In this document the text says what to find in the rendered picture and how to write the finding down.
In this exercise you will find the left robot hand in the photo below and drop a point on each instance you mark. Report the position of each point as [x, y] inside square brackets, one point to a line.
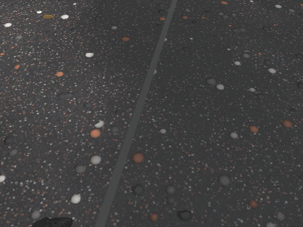
[53, 222]

